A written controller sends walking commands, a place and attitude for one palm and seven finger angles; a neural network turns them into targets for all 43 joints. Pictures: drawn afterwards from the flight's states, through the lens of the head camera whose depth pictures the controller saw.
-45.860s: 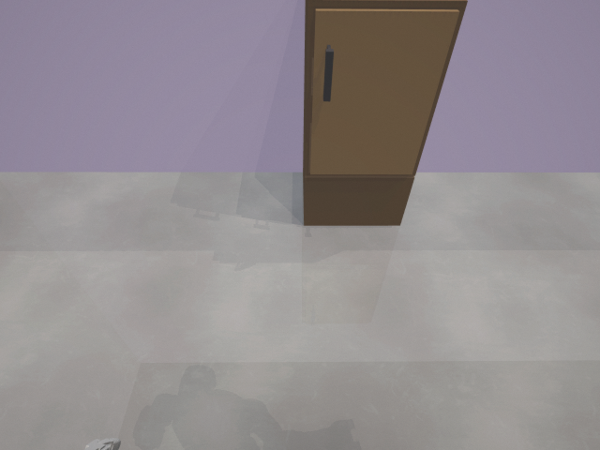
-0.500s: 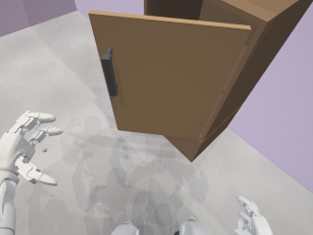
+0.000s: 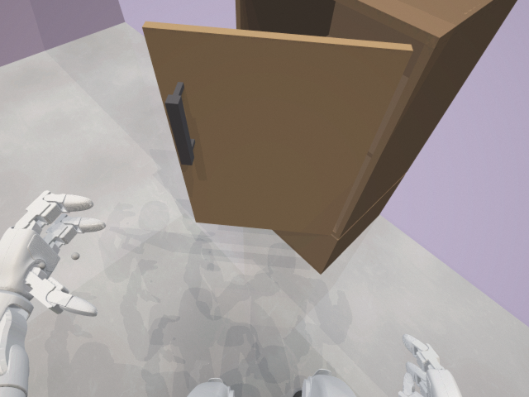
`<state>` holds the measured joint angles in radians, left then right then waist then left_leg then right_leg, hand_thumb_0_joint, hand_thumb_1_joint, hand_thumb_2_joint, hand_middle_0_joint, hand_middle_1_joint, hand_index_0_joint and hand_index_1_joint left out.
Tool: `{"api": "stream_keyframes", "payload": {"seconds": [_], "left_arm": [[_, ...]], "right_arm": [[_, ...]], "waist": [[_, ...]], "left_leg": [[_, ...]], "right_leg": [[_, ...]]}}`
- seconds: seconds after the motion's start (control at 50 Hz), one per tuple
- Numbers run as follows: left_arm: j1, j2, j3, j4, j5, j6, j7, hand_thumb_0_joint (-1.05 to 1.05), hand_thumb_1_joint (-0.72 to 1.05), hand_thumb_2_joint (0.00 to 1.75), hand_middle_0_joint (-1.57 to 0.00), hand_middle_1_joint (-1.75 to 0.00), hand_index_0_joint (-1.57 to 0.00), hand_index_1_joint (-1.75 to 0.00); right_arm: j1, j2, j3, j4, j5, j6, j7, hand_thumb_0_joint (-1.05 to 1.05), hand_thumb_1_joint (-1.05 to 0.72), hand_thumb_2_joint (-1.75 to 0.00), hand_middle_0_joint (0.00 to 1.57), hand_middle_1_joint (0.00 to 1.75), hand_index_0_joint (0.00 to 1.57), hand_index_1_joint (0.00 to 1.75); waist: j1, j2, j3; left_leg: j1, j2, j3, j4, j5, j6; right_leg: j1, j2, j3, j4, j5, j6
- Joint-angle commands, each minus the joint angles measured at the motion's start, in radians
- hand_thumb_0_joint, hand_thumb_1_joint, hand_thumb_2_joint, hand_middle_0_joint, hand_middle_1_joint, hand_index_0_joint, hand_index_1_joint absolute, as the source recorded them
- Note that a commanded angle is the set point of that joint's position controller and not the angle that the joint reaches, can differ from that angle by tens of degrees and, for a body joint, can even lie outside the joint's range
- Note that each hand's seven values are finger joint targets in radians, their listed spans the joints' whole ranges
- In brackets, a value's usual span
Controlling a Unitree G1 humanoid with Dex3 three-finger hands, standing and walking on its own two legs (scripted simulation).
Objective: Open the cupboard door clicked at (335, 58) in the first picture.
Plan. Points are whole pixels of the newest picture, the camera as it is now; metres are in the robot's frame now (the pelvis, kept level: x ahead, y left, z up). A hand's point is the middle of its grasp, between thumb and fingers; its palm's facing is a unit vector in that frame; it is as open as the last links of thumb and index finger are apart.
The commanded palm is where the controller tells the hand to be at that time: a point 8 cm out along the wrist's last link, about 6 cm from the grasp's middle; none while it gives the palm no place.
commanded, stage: move the hooked fingers beside the handle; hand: left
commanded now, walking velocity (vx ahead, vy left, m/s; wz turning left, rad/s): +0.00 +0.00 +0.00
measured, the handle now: (183, 125) +0.57 +0.19 +0.03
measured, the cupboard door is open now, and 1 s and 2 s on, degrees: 41 41 41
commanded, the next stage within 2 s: none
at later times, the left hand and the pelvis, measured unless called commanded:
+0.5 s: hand (103, 214) +0.35 +0.26 +0.06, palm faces -0.04 -1.00 -0.04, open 14.0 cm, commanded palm +0.33 +0.31 +0.05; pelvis -0.01 -0.01 -0.01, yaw +0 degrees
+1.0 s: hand (121, 176) +0.43 +0.26 +0.05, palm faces -0.05 -1.00 -0.01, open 14.0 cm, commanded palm +0.41 +0.31 +0.05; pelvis +0.00 -0.01 -0.01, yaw -2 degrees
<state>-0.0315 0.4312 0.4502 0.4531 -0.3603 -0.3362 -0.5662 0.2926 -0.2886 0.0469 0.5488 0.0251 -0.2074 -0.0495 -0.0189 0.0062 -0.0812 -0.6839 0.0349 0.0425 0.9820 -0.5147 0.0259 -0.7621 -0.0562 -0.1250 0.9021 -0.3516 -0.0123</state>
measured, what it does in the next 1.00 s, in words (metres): stands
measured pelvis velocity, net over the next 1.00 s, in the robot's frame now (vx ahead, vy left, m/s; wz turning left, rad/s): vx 0.00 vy -0.01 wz -0.03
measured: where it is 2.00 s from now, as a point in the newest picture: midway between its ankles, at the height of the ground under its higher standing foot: outside the picture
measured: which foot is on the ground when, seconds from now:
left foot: down 0.00-1.00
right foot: down 0.00-1.00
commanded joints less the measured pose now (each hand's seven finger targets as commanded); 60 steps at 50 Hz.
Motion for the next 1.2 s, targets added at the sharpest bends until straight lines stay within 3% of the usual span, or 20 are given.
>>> {"api": "stream_keyframes", "payload": {"seconds": [0.0,0.04,0.1,0.2,0.24,0.28,0.32,0.4,0.58,0.66,0.72,0.76,0.84,0.92,0.96,1.0,1.04,1.12,1.14,1.18], "left_arm": [[-0.152,0.244,0.085,-0.167,-0.035,-0.056,-0.005,0.00,-0.50,0.30,-0.30,-1.20,-0.30,-1.20],[-0.181,0.248,0.076,-0.171,-0.030,-0.055,-0.011,0.00,-0.50,0.30,-0.30,-1.20,-0.30,-1.20],[-0.253,0.271,0.088,-0.158,-0.024,-0.058,-0.004,0.00,-0.50,0.30,-0.30,-1.20,-0.30,-1.20],[-0.386,0.256,0.044,-0.093,-0.005,-0.064,-0.006,0.00,-0.50,0.30,-0.30,-1.20,-0.30,-1.20],[-0.459,0.297,0.055,-0.076,0.011,-0.066,-0.008,0.00,-0.50,0.30,-0.30,-1.20,-0.30,-1.20],[-0.472,0.287,0.048,-0.050,0.014,-0.062,-0.005,0.00,-0.50,0.30,-0.30,-1.20,-0.30,-1.20],[-0.454,0.330,0.082,-0.017,0.020,-0.060,0.001,0.00,-0.50,0.30,-0.30,-1.20,-0.30,-1.20],[-0.522,0.331,0.081,0.062,0.031,-0.051,0.010,0.00,-0.50,0.30,-0.30,-1.20,-0.30,-1.20],[-0.604,0.381,0.110,0.152,0.056,-0.079,0.015,0.00,-0.50,0.30,-0.30,-1.20,-0.30,-1.20],[-0.672,0.438,0.141,0.214,0.068,-0.088,0.009,0.00,-0.50,0.30,-0.30,-1.20,-0.30,-1.20],[-0.772,0.420,0.106,0.227,0.074,-0.104,0.004,0.00,-0.50,0.30,-0.30,-1.20,-0.30,-1.20],[-0.784,0.459,0.136,0.284,0.083,-0.108,0.001,0.00,-0.50,0.30,-0.30,-1.20,-0.30,-1.20],[-0.860,0.431,0.086,0.304,0.099,-0.114,-0.007,0.00,-0.50,0.30,-0.30,-1.20,-0.30,-1.20],[-0.917,0.447,0.095,0.356,0.105,-0.107,0.007,0.00,-0.50,0.30,-0.30,-1.20,-0.30,-1.20],[-0.923,0.515,0.145,0.394,0.120,-0.109,0.014,0.00,-0.50,0.30,-0.30,-1.20,-0.30,-1.20],[-0.954,0.508,0.125,0.414,0.139,-0.111,0.021,0.00,-0.50,0.30,-0.30,-1.20,-0.30,-1.20],[-0.986,0.511,0.119,0.399,0.146,-0.123,0.021,0.00,-0.50,0.30,-0.30,-1.20,-0.30,-1.20],[-1.060,0.471,0.077,0.444,0.149,-0.123,0.028,0.00,-0.50,0.30,-0.30,-1.20,-0.30,-1.20],[-1.091,0.500,0.090,0.435,0.157,-0.124,0.031,0.00,-0.50,0.30,-0.30,-1.20,-0.30,-1.20],[-1.123,0.471,0.058,0.450,0.171,-0.118,0.040,0.00,-0.50,0.30,-0.30,-1.20,-0.30,-1.20]], "right_arm": [[0.006,-0.156,-0.068,-0.131,0.007,-0.056,-0.016,0.00,-0.90,-0.90,0.20,0.30,0.20,0.30],[0.004,-0.157,-0.066,-0.127,0.008,-0.054,-0.016,0.00,-0.90,-0.90,0.20,0.30,0.20,0.30],[0.007,-0.160,-0.068,-0.120,0.007,-0.053,-0.024,0.00,-0.90,-0.90,0.20,0.30,0.20,0.30],[0.015,-0.160,-0.062,-0.099,0.008,-0.051,-0.034,0.00,-0.90,-0.90,0.20,0.30,0.20,0.30],[0.025,-0.164,-0.063,-0.088,0.007,-0.045,-0.038,0.00,-0.90,-0.90,0.20,0.30,0.20,0.30],[0.026,-0.160,-0.062,-0.090,0.006,-0.041,-0.037,0.00,-0.90,-0.90,0.20,0.30,0.20,0.30],[0.037,-0.166,-0.063,-0.092,0.002,-0.033,-0.033,0.00,-0.90,-0.90,0.20,0.30,0.20,0.30],[0.048,-0.165,-0.062,-0.087,0.006,-0.010,-0.027,0.00,-0.90,-0.90,0.20,0.30,0.20,0.30],[0.098,-0.172,-0.071,-0.085,0.003,0.040,-0.013,0.00,-0.90,-0.90,0.20,0.30,0.20,0.30],[0.116,-0.179,-0.071,-0.072,0.001,0.064,-0.015,0.00,-0.90,-0.90,0.20,0.30,0.20,0.30],[0.124,-0.178,-0.071,-0.065,0.000,0.076,-0.017,0.00,-0.90,-0.90,0.20,0.30,0.20,0.30],[0.141,-0.185,-0.073,-0.054,-0.002,0.087,-0.017,0.00,-0.90,-0.90,0.20,0.30,0.20,0.30],[0.156,-0.183,-0.074,-0.043,-0.002,0.106,-0.013,0.00,-0.90,-0.90,0.20,0.30,0.20,0.30],[0.165,-0.187,-0.071,-0.045,-0.006,0.127,-0.010,0.00,-0.90,-0.90,0.20,0.30,0.20,0.30],[0.177,-0.193,-0.072,-0.041,-0.009,0.141,-0.009,0.00,-0.90,-0.90,0.20,0.30,0.20,0.30],[0.176,-0.190,-0.067,-0.043,-0.010,0.151,-0.007,0.00,-0.90,-0.90,0.20,0.30,0.20,0.30],[0.188,-0.190,-0.067,-0.044,-0.015,0.162,-0.003,0.00,-0.90,-0.90,0.20,0.30,0.20,0.30],[0.200,-0.195,-0.066,-0.037,-0.016,0.178,-0.003,0.00,-0.90,-0.90,0.20,0.30,0.20,0.30],[0.208,-0.200,-0.067,-0.026,-0.019,0.183,-0.003,0.00,-0.90,-0.90,0.20,0.30,0.20,0.30],[0.209,-0.196,-0.064,-0.020,-0.021,0.189,0.000,0.00,-0.90,-0.90,0.20,0.30,0.20,0.30]], "waist": [[0.003,0.064,-0.256],[-0.001,0.095,-0.248],[-0.012,0.059,-0.258],[-0.028,0.081,-0.259],[-0.030,0.103,-0.294],[-0.026,0.108,-0.305],[-0.010,0.095,-0.324],[-0.026,0.074,-0.313],[-0.026,0.061,-0.390],[-0.039,0.058,-0.379],[-0.060,0.086,-0.377],[-0.056,0.069,-0.404],[-0.069,0.131,-0.429],[-0.082,0.098,-0.412],[-0.072,0.078,-0.439],[-0.079,0.090,-0.418],[-0.076,0.138,-0.457],[-0.111,0.124,-0.432],[-0.109,0.141,-0.464],[-0.123,0.168,-0.452]], "left_leg": [[0.035,-0.033,-0.070,-0.174,0.340,-0.021],[0.042,-0.033,-0.071,-0.175,0.334,-0.023],[0.023,-0.032,-0.071,-0.167,0.299,-0.019],[0.017,-0.033,-0.074,-0.160,0.268,-0.019],[0.025,-0.032,-0.072,-0.152,0.281,-0.018],[0.024,-0.033,-0.070,-0.153,0.295,-0.019],[0.016,-0.030,-0.071,-0.149,0.337,-0.020],[-0.033,-0.031,-0.053,-0.141,0.307,-0.016],[-0.056,-0.030,-0.040,-0.126,0.343,-0.008],[-0.088,-0.029,-0.036,-0.117,0.329,-0.003],[-0.074,-0.026,-0.040,-0.109,0.325,-0.001],[-0.077,-0.024,-0.042,-0.104,0.326,-0.001],[-0.024,-0.020,-0.050,-0.098,0.393,-0.003],[-0.058,-0.020,-0.052,-0.089,0.381,-0.001],[-0.083,-0.020,-0.051,-0.083,0.360,-0.001],[-0.098,-0.019,-0.052,-0.082,0.354,0.000],[-0.048,-0.017,-0.057,-0.078,0.404,-0.005],[-0.034,-0.011,-0.076,-0.068,0.408,-0.006],[-0.014,-0.008,-0.080,-0.068,0.411,-0.011],[-0.001,-0.008,-0.087,-0.064,0.417,-0.014]], "right_leg": [[0.253,0.057,0.074,-0.087,0.150,-0.017],[0.236,0.060,0.073,-0.083,0.142,-0.021],[0.235,0.056,0.079,-0.085,0.117,-0.016],[0.200,0.053,0.083,-0.081,0.089,-0.017],[0.205,0.052,0.090,-0.072,0.101,-0.020],[0.211,0.050,0.091,-0.073,0.117,-0.019],[0.235,0.052,0.090,-0.061,0.152,-0.024],[0.235,0.048,0.105,-0.068,0.153,-0.014],[0.281,0.054,0.124,-0.055,0.218,-0.011],[0.278,0.056,0.136,-0.054,0.218,-0.012],[0.234,0.060,0.130,-0.045,0.205,-0.015],[0.241,0.062,0.131,-0.043,0.207,-0.013],[0.193,0.065,0.117,-0.029,0.242,-0.015],[0.176,0.068,0.110,-0.021,0.237,-0.015],[0.204,0.067,0.120,-0.020,0.233,-0.012],[0.190,0.067,0.118,-0.017,0.231,-0.012],[0.168,0.073,0.111,-0.006,0.244,-0.017],[0.094,0.076,0.094,0.000,0.214,-0.017],[0.091,0.075,0.096,0.000,0.208,-0.014],[0.051,0.073,0.089,0.002,0.194,-0.013]]}}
